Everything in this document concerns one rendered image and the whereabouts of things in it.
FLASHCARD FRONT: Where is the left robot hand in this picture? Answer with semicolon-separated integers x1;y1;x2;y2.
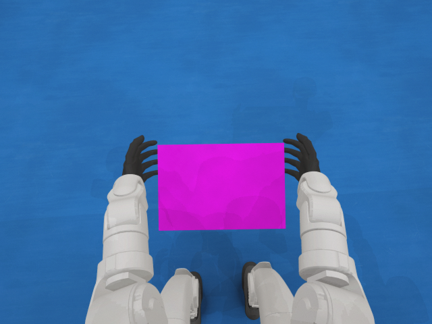
122;135;158;183

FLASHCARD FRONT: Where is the robot right upper arm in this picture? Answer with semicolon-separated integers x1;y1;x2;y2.
290;281;375;324

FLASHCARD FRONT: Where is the left robot forearm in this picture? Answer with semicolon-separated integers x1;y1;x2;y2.
85;174;154;324

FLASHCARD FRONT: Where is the robot left thigh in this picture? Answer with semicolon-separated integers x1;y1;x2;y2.
160;275;198;324

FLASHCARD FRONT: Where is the robot right shin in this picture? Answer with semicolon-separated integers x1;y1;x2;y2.
248;262;272;308

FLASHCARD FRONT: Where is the right robot forearm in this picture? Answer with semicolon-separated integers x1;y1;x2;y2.
296;171;375;321

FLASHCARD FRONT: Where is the carton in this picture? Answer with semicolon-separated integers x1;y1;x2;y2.
157;143;286;231

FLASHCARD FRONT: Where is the right robot hand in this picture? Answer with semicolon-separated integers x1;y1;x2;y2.
283;133;320;181

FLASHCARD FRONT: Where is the robot left upper arm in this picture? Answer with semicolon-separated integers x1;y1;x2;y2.
86;282;168;324

